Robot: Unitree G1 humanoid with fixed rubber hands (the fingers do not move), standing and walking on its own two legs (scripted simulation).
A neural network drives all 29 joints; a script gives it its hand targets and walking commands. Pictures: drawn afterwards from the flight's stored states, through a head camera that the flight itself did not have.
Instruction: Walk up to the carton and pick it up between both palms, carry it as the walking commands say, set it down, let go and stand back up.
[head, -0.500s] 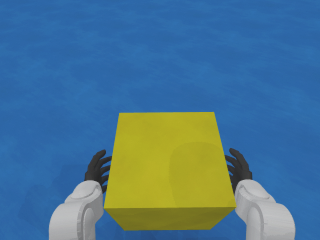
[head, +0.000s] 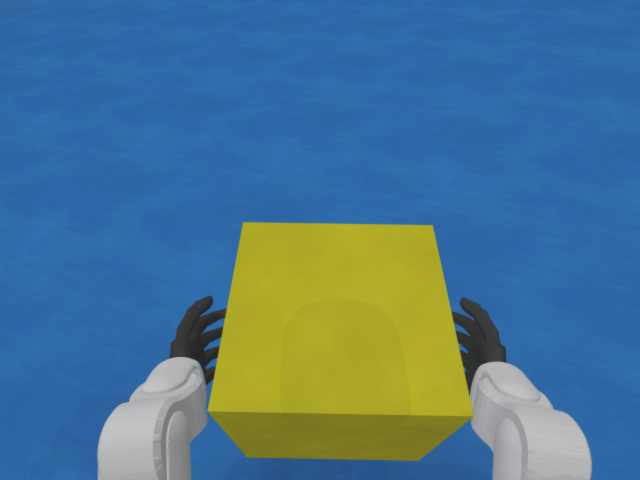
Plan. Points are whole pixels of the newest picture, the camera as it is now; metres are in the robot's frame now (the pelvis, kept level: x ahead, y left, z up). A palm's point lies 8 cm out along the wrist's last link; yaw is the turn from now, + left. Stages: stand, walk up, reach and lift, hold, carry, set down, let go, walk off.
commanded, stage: carry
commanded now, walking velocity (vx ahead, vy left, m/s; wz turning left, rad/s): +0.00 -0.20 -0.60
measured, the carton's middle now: (335, 347) +0.29 -0.01 +0.05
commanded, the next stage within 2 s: none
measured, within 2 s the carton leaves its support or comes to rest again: neither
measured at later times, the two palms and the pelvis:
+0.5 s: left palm (387, 414) +0.18 -0.06 +0.11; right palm out of the picture +0.09 -0.35 +0.09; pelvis -0.09 -0.14 +0.00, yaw -19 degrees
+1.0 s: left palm out of the picture +0.06 -0.20 +0.09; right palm out of the picture -0.11 -0.46 +0.10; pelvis -0.22 -0.21 +0.01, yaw -36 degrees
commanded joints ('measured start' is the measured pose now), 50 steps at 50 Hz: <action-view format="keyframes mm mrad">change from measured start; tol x32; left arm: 1 -394 -825 -639 -166 -280 -38 -135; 50 -477 -799 -734 -236 -340 -47 -150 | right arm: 1 -517 838 771 -187 351 -24 128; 50 -437 811 693 -135 280 -66 131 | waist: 1 9 -274 -387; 11 -28 -212 -466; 13 -42 467 -384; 23 -17 159 -383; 26 1 -508 -378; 40 -22 -213 -480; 42 -39 448 -397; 50 -11 166 -360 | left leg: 1 -136 -83 -18 155 42 7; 12 581 146 -249 -790 210 259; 13 368 474 -513 -801 225 423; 21 370 194 61 -506 950 190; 24 248 133 113 -307 721 89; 26 -219 -84 163 16 -185 -41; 28 -148 -88 8 184 -128 -26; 40 458 -131 -2 -556 230 147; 42 389 451 -542 -785 239 380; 50 314 193 29 -567 745 209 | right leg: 1 335 -206 308 -293 366 -138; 11 21 -66 247 -502 37 127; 14 -170 -69 194 504 -226 125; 21 72 -13 -65 -7 -203 67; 27 366 -296 427 -265 837 -198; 40 26 -98 287 -422 51 51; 44 -154 -65 133 517 -122 72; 50 48 -41 -54 102 -227 66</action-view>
